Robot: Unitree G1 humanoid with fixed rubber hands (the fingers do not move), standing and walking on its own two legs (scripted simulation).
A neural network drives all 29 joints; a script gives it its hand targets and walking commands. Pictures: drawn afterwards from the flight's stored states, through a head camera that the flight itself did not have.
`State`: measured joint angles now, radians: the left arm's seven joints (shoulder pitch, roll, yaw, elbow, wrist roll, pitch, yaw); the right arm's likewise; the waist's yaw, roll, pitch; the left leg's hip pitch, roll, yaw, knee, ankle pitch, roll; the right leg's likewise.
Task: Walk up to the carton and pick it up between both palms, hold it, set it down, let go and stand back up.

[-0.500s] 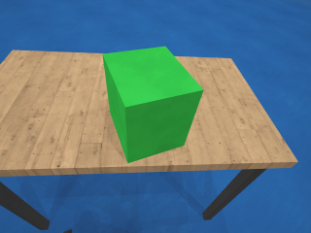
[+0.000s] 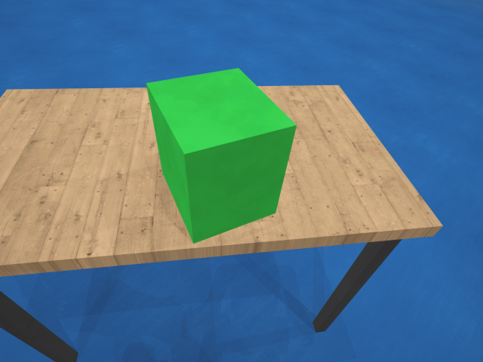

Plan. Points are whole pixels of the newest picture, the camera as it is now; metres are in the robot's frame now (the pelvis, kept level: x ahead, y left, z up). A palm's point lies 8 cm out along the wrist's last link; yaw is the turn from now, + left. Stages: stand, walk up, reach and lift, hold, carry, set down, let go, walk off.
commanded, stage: stand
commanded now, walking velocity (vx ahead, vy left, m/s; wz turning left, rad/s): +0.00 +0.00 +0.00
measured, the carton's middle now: (216, 153) +0.48 +0.06 +0.11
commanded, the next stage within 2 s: none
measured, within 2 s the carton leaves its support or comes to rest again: neither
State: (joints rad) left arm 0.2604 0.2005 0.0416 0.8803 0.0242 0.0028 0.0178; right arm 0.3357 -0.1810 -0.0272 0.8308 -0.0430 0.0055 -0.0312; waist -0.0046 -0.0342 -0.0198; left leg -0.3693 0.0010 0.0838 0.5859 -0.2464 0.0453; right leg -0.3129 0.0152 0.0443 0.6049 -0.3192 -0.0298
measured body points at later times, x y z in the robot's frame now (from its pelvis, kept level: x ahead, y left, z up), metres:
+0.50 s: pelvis +0.00 +0.00 +0.01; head +0.00 +0.02 +0.46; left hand +0.02 +0.23 -0.15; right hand -0.02 -0.24 -0.13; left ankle +0.04 +0.10 -0.73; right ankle +0.00 -0.12 -0.73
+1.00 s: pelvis +0.00 +0.00 +0.01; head +0.00 +0.01 +0.46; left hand -0.01 +0.21 -0.15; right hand -0.01 -0.22 -0.14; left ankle +0.04 +0.10 -0.73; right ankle +0.00 -0.12 -0.73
